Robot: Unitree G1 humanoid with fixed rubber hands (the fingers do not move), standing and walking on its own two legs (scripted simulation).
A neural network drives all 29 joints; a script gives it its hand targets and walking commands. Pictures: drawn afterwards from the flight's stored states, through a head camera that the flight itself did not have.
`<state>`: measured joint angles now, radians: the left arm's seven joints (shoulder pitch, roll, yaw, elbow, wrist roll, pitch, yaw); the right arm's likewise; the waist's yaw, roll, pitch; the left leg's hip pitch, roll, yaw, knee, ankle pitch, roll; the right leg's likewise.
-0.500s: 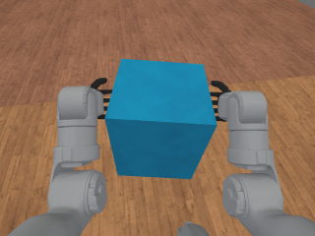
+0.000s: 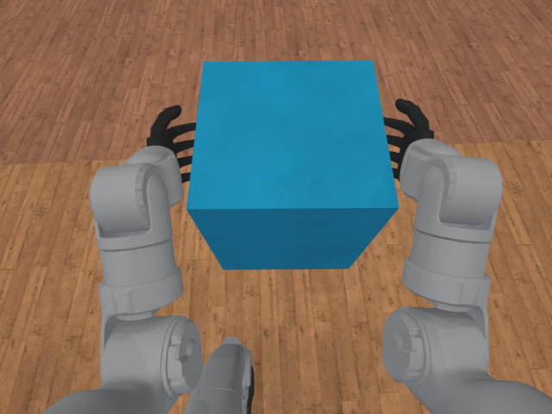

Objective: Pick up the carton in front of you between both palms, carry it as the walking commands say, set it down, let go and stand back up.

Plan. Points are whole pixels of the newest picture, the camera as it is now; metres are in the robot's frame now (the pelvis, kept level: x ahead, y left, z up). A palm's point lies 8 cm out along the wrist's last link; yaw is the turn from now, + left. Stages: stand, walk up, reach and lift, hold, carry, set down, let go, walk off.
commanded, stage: carry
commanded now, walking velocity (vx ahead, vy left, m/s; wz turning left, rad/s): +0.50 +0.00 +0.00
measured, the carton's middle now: (286, 180) +0.41 +0.02 +0.07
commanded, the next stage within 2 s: none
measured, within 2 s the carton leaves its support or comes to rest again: neither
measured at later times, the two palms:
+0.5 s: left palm out of the picture +0.71 +0.15 +0.19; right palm out of the picture +0.69 -0.14 +0.19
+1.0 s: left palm out of the picture +1.00 +0.17 +0.21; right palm out of the picture +1.01 -0.13 +0.21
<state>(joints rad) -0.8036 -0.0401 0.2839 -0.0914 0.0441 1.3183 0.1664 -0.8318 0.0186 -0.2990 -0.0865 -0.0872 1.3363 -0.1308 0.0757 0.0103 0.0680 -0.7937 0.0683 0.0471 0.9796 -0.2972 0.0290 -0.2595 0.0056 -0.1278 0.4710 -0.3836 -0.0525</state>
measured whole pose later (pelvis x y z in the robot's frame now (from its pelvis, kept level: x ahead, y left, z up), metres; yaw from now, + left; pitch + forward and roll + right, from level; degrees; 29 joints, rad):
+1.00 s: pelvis +0.63 +0.01 +0.04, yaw +0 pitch +6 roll +1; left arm -0.83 -0.02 0.26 0.04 0.05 1.33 0.15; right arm -0.84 -0.01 -0.28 0.03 -0.09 1.35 -0.13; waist 0.06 0.01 -0.03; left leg -0.72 0.04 0.09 0.75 -0.22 0.04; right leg -0.16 0.00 -0.09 0.44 -0.45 -0.02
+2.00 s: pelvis +1.23 +0.02 +0.07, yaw -1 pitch +4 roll -1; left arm -0.84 0.00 0.26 0.13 0.08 1.34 0.14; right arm -0.86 -0.01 -0.27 0.15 -0.10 1.35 -0.13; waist 0.02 0.01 -0.06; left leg -0.51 0.01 0.13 0.50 -0.06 0.06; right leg -0.15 -0.02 -0.13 0.66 -0.46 -0.02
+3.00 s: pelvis +1.90 +0.04 +0.07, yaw -1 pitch +3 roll +1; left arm -0.20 -0.13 0.11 -0.27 0.14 1.24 0.10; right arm -0.19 0.14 -0.11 -0.27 -0.14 1.25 -0.09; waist 0.01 -0.04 -0.18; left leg -0.50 0.05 0.22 0.51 -0.06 0.05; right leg 0.03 -0.10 -0.17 0.52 -0.48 0.04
